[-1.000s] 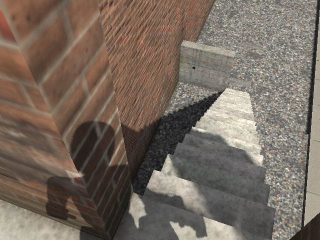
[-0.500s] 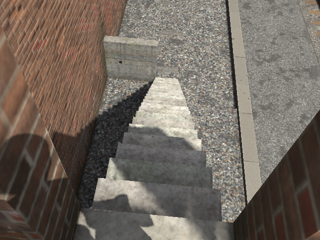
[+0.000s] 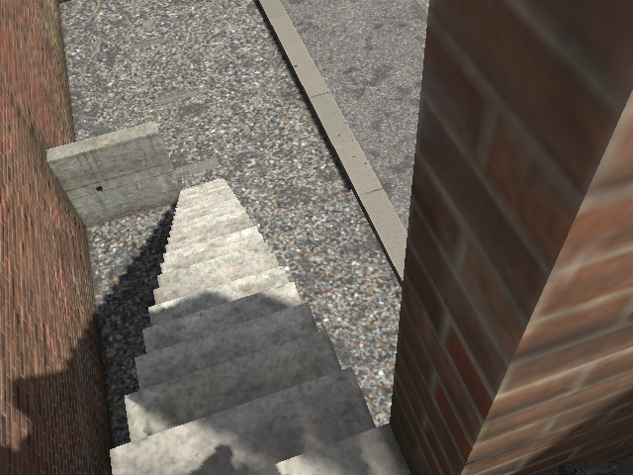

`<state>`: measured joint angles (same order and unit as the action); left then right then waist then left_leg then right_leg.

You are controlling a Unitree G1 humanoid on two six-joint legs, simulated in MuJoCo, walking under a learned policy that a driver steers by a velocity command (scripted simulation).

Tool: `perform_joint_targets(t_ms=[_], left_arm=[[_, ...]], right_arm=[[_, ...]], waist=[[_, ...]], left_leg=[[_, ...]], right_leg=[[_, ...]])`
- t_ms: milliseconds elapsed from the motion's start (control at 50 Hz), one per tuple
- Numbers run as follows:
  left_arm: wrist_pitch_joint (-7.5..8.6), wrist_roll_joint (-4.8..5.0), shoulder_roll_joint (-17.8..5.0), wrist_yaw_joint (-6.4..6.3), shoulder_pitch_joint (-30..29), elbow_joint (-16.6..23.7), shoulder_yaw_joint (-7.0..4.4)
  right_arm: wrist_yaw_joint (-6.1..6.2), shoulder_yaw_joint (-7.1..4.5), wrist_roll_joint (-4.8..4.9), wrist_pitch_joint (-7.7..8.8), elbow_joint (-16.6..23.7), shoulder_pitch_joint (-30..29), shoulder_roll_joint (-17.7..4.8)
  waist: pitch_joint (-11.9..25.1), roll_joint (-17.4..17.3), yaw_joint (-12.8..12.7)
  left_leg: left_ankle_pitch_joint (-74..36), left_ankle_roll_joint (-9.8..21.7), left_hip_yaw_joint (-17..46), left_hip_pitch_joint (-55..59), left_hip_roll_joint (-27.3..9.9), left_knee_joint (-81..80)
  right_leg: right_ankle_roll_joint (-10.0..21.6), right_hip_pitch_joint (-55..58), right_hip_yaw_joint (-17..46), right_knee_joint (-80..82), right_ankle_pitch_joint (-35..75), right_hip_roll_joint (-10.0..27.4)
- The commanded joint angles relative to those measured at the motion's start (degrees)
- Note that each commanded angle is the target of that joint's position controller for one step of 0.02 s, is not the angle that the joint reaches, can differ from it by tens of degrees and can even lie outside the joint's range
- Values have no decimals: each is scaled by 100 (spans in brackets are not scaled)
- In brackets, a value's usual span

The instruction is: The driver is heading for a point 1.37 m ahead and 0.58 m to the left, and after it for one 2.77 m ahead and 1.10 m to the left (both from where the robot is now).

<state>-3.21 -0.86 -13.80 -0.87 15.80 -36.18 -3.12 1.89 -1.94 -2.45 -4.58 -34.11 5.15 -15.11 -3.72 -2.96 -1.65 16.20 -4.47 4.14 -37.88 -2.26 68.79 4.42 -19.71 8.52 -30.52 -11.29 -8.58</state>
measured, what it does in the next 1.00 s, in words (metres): steps to the left, turning left: left foot, then right foot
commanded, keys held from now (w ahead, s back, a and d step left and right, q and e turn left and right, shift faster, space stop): w+q+shift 0.54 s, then q+shift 0.30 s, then e+shift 0.16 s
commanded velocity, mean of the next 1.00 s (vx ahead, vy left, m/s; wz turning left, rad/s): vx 0.12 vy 0.04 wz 0.61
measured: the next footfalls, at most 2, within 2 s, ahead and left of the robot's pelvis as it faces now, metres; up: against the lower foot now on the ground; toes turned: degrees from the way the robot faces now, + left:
left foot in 0.16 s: +0.05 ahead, +0.12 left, +0.00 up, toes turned +4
right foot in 0.46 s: +0.08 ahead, -0.05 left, +0.00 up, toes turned +22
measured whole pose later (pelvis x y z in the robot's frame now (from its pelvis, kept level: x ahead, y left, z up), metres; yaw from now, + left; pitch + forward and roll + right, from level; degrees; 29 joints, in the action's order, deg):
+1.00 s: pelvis -0.01 +0.13 +0.00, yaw +42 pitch +0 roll +0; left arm -4.6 -1.0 -17.8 -1.9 12.0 -41.5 -3.9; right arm 0.7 -1.4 -1.2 -2.3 -34.3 12.0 -13.1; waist -4.0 3.7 -0.7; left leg 11.5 5.2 -1.0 -17.7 4.9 29.0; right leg -3.5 -31.7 0.5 -76.0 -23.2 1.8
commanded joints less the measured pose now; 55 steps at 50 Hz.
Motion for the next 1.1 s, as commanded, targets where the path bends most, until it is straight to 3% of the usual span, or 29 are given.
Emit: perform_joint_targets(t_ms=[20, 100, 140, 160, 180, 200, 220, 260, 280, 360, 440, 460, 480, 500, 540, 560, 600, 640, 680, 740, 760, 780, 800, 820, 840, 860, 900, 1000, 1100], left_arm=[[54, -115, -520, 15, 169, 237, -86], [80, -239, -364, 38, 233, 11, 63], [46, -140, -474, -46, -37, 119, 77], [61, -127, -457, -61, 93, 128, 45], [85, -140, -367, -101, 234, 271, 34], [46, 1, -446, -115, 75, 437, -15], [25, -15, -585, -148, -120, 477, -63], [10, -46, -494, -163, -265, 426, -71], [6, -46, -306, -148, -186, 404, -51], [12, 100, -146, -183, -725, 598, 80], [296, 289, -124, -387, -36, 204, 31], [325, 173, -569, -470, 381, 94, -116], [321, 13, -1310, -519, 276, 211, -273], [289, -2, -1214, -525, 59, 291, -284], [264, 47, -558, -550, -55, 283, -92], [313, -151, -411, -230, -1060, 542, -36], [381, -150, -494, -228, -964, 546, -8], [460, -127, -837, -269, -242, 392, -117], [470, -169, -1310, -307, 185, 186, -297], [553, -239, -1455, -147, 164, 51, -392], [461, 5, -1513, -301, -75, -48, -451], [394, 289, -1528, -297, -200, -81, -476], [403, 339, -1297, -199, -141, -117, -391], [355, 219, -773, -70, -10, 69, -242], [207, -54, -412, -86, -215, 496, -112], [138, -102, -683, -137, -513, 383, -161], [71, -22, -827, -188, -754, 190, -141], [-201, 24, -680, -60, -164, -361, -131], [-243, -27, -898, -9, -457, -155, -296]], right_arm=[[65, -71, 44, 16, 157, -1, -321], [-25, -79, 214, 5, -49, 210, -283], [-129, -142, 264, 112, -93, 426, -314], [-139, -137, 183, 218, -37, 374, -361], [-154, -195, 38, 341, 50, 571, -762], [-199, -364, 69, 412, 7, 604, -1174], [-256, -434, 52, 430, -44, 956, -1222], [-180, -415, 119, 360, 7, 706, -896], [-118, -325, 131, 311, 174, 114, -713], [-71, -451, 161, 124, 90, 696, -712], [-179, -446, 192, -16, 405, 158, -645], [-171, -388, 376, 33, 446, 248, -400], [-216, -328, 543, 24, 530, 631, -69], [-246, -477, 271, -39, 517, 587, -706], [-244, -510, 15, -144, 498, 291, -805], [-268, -277, 141, -20, 585, 598, -186], [-432, -325, 75, -119, 586, 390, -517], [-515, -267, 189, -7, 550, 224, -436], [-640, -139, 227, 87, 736, 71, -77], [-678, -218, 218, 90, 866, -151, -280], [-704, -225, 171, 43, 827, -36, -213], [-598, -220, 121, 83, 489, 858, -91], [-495, -275, -26, 181, 123, 1694, -228], [-421, -465, -61, 253, 186, 1928, -916], [-447, -634, 303, 273, 463, 1902, -1830], [-442, -595, 450, 243, 493, 1879, -1462], [-191, -394, 247, 189, 420, 1203, -861], [-5, 51, 31, 427, 261, 855, -157], [107, 11, 33, 430, 195, 1159, -257]], waist=[[752, 1016, -49], [570, 1314, -33], [397, 1044, 228], [468, 613, 202], [749, -491, 100], [314, -1282, 99], [415, -1208, 298], [466, -574, 154], [579, -874, -69], [728, -526, 271], [966, -578, 25], [1100, -107, -73], [1165, 1721, 190], [1187, 2066, 53], [639, 539, 156], [1128, 1646, 542], [514, 1612, 257], [236, 1057, -92], [113, 1346, -168], [40, 1372, -222], [-404, 1106, -29], [87, 977, 287], [1012, 651, 577], [1229, -766, 602], [2014, -1879, 616], [2211, -856, 928], [1353, -92, 521], [882, 151, 184], [503, -164, 392]], left_leg=[[212, 115, -323, 612, 8, -745], [762, 499, -563, 2076, 254, -2399], [162, 682, -643, 2639, 357, -3644], [-263, 699, -260, 2680, 171, -4151], [-1223, 968, 1290, 2922, -876, -4644], [-3291, 1842, 2380, 2808, -1578, -4615], [-3808, 2249, 2864, 2802, -1727, -4731], [-3138, 2070, 2008, 2338, -1008, -4499], [-3450, 1847, 1414, 2028, -498, -4290], [-2306, 1732, 1676, 2578, -135, -4285], [-1497, 1410, 2125, 2285, 242, -3836], [-499, 1095, 1991, 1477, 472, -3395], [1349, 663, 862, 162, 1206, -1602], [1949, 440, 153, -212, 982, 216], [1250, 250, 181, -701, 497, 1981], [91, 589, 68, -590, 213, 1551], [-203, 503, -298, -648, 422, 1533], [-24, 274, -671, -464, 323, -197], [713, 273, -840, 292, 168, -1353], [1022, 550, -1146, 1164, 160, -2560], [424, 509, -1134, 747, 176, -3220], [-312, 497, -1260, 1432, 388, -3941], [-1232, 556, -1200, 2870, 807, -4707], [-3983, 981, 646, 4425, -442, -4708], [-6897, 2049, 2120, 4409, -1686, -4064], [-5782, 2345, 1591, 4470, -1631, -4229], [-4167, 1977, 836, 3456, -1073, -4395], [-2919, 1530, 351, 2235, -1057, -5058], [-2317, 1823, 433, 3073, -1338, -5059]], right_leg=[[725, 565, 958, 1018, 904, 1366], [766, 136, 807, 1128, -98, 1449], [561, -79, 719, 677, 283, 1459], [321, -27, 541, 219, 439, 1287], [11, -319, -6, -1211, -161, 773], [-389, -1176, -869, -1690, -1562, 157], [-571, -1470, -817, -2818, -2210, 186], [-676, -1344, -559, -3691, -1790, 333], [-726, -1140, -811, -3783, -1593, 301], [-749, -1067, -700, -2112, -1377, 312], [-671, 464, -748, 354, -208, 465], [-563, 1471, -200, 971, -158, 1270], [109, 2401, 1472, 1057, 1152, 3077], [1056, 1805, 2288, 1077, 2788, 3893], [1141, 1433, 1183, 785, 2957, 3438], [162, 854, 986, 1229, -2775, 2589], [68, 445, 340, 1758, -2867, 2280], [105, 1007, -457, 1715, -2098, 2151], [199, 989, -945, 1752, -1910, 2232], [206, 937, -1292, 1523, -1154, 2522], [166, 1461, -1394, 572, 2540, 2770], [32, 1620, -1707, -653, 4696, 2570], [-367, 1118, -2121, -1780, 4183, 2262], [-840, -1148, -2135, -3504, -1429, 1694], [-1107, -1939, -1351, -4927, -3159, 1156], [-1054, -2024, -938, -5307, -2699, 1403], [-849, -1797, -883, -5063, -1600, 1456], [-720, -406, -164, -4464, -941, 801], [-736, -1439, -273, -4442, -1147, 635]])
Velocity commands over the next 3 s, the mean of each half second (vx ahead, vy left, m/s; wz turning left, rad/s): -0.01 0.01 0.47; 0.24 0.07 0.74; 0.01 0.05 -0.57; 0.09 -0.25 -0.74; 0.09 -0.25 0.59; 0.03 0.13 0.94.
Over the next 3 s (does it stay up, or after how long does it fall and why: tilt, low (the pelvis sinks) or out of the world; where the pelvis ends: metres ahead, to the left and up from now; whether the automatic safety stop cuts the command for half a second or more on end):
stays up -0.09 -0.03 -0.01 its command is cut before an obstacle from the start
